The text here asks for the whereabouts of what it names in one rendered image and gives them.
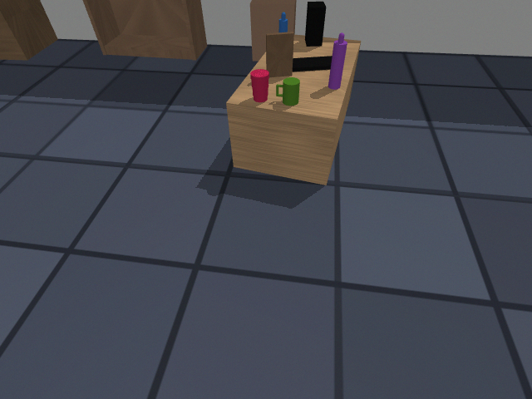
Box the bookshelf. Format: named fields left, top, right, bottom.
left=83, top=0, right=207, bottom=61

